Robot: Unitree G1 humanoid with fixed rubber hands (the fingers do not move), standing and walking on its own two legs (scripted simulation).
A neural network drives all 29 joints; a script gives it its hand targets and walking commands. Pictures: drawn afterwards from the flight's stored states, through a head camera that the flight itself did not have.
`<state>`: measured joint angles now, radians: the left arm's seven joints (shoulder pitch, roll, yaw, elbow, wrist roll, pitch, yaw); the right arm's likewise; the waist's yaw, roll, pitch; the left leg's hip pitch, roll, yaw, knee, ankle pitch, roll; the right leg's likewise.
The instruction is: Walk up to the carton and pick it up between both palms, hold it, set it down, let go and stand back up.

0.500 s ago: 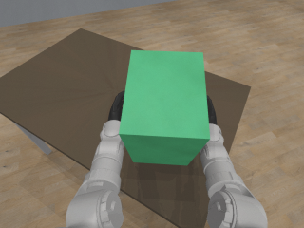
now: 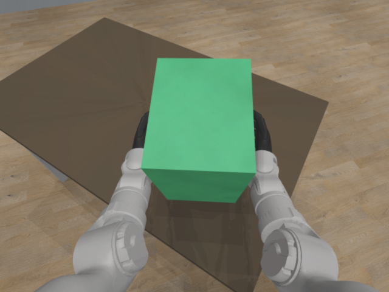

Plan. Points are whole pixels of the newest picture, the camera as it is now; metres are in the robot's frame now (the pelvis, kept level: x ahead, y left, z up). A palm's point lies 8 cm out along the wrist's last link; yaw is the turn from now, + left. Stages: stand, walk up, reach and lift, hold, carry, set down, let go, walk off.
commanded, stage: set down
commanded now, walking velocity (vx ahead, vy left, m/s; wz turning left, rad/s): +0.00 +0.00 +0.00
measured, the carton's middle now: (202, 141) +0.40 +0.02 +0.06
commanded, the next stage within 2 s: none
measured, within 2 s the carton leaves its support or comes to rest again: rests again in 1.10 s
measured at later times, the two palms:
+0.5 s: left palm (153, 156) +0.41 +0.13 -0.02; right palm (261, 166) +0.39 -0.13 -0.02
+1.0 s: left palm (118, 121) +0.43 +0.20 +0.08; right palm (261, 130) +0.42 -0.11 +0.08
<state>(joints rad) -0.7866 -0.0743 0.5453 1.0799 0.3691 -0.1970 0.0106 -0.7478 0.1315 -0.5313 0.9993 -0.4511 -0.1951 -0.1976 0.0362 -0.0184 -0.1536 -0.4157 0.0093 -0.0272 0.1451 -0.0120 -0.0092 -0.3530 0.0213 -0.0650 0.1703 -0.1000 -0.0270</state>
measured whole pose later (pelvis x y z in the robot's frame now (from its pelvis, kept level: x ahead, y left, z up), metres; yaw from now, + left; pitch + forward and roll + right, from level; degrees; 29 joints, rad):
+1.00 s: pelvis -0.01 +0.01 -0.01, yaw -2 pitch +23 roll +0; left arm -0.92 0.15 0.35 1.16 0.14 -0.21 0.08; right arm -0.89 0.03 -0.29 1.09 -0.11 -0.18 -0.20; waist 0.01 -0.05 -0.28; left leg -0.62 0.01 0.01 0.25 -0.03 0.00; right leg -0.57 0.02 -0.01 0.29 -0.12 -0.01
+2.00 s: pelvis -0.04 +0.01 -0.01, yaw -1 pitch +11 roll +0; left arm -0.77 0.29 0.02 0.95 -0.21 0.12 0.05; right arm -0.72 -0.06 -0.15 0.85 0.06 0.17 -0.16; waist 0.01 -0.04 -0.13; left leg -0.46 0.00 -0.01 0.30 -0.04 0.00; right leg -0.41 0.02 -0.02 0.35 -0.14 -0.02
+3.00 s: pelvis -0.03 +0.01 +0.00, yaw -2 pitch +9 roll +0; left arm -0.58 0.19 -0.01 0.67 -0.15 0.15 0.12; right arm -0.55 -0.07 -0.04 0.67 0.10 0.15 -0.14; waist 0.03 -0.05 -0.12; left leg -0.39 0.00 0.02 0.30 -0.07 0.00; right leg -0.36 0.01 0.01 0.37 -0.16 -0.02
